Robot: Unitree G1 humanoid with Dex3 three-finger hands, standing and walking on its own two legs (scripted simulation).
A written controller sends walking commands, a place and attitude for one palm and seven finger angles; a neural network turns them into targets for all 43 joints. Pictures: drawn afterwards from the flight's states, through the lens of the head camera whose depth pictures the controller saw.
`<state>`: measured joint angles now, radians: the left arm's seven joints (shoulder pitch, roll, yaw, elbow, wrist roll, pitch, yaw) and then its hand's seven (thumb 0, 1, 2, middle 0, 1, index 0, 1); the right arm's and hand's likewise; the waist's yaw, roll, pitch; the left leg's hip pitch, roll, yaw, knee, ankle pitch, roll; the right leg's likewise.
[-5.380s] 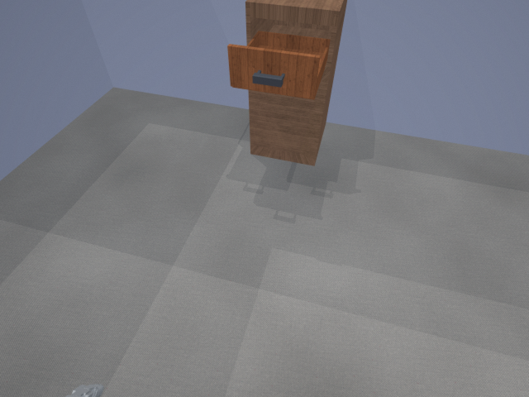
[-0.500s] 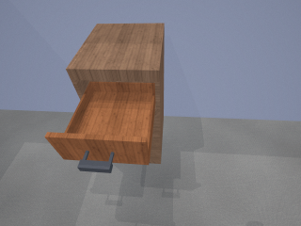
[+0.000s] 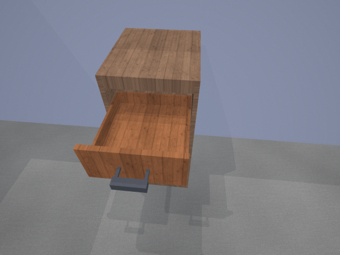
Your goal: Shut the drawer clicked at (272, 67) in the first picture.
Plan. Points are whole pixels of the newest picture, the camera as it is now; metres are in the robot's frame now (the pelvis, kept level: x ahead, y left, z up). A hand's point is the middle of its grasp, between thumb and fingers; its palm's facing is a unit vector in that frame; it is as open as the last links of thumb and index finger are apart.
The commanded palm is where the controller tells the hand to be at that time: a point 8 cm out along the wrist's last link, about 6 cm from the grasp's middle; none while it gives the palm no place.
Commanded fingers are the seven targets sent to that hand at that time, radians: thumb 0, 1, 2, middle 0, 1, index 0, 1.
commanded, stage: come to a stop and stand still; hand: left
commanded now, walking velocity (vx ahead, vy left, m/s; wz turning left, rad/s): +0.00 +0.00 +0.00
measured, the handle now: (131, 177) +0.35 +0.15 -0.09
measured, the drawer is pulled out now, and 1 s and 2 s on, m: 0.30 0.30 0.30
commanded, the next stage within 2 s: look again from close up in 1.02 s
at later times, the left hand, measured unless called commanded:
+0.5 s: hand out of the picture +0.04 +0.16 -0.16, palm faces -0.02 -0.97 -0.23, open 7.3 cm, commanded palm none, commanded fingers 0.00 0.90 0.90 -0.20 -0.30 -0.20 -0.30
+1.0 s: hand out of the picture +0.04 +0.12 -0.16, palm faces -0.02 -0.97 -0.23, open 7.3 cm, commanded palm none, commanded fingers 0.00 0.90 0.90 -0.20 -0.30 -0.20 -0.30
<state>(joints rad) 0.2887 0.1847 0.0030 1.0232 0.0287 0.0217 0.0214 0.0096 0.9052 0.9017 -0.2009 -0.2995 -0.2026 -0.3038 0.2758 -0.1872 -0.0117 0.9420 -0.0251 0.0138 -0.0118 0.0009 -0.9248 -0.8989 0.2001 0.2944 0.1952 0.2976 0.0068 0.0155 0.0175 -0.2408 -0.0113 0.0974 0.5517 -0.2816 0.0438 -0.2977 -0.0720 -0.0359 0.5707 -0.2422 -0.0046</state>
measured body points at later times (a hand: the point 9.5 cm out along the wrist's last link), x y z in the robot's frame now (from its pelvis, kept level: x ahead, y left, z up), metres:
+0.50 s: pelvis +0.03 -0.02 +0.01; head +0.04 -0.04 +0.46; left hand +0.04 +0.21 -0.14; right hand +0.03 -0.23 -0.16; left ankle +0.01 +0.09 -0.73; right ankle +0.04 -0.14 -0.73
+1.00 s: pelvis +0.03 -0.06 +0.01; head +0.05 -0.08 +0.46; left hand +0.04 +0.17 -0.14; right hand +0.02 -0.27 -0.16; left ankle +0.01 +0.09 -0.73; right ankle +0.04 -0.14 -0.73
